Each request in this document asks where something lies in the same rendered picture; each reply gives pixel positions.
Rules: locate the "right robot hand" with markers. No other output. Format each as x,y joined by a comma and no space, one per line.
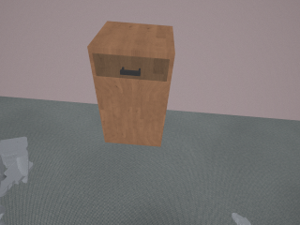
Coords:
240,220

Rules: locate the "drawer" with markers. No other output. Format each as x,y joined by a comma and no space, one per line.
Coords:
152,69

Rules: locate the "cabinet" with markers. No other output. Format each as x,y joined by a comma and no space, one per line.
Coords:
133,111

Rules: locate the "handle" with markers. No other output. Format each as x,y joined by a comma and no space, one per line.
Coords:
128,72

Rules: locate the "left robot hand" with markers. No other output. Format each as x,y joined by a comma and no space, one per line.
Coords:
15,156

